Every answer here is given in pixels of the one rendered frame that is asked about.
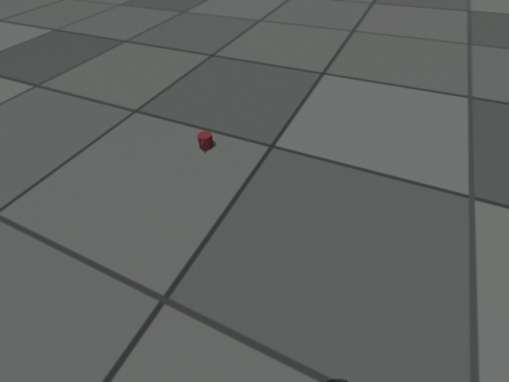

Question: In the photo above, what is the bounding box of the mug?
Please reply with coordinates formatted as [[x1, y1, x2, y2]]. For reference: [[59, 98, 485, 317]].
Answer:
[[197, 131, 213, 151]]

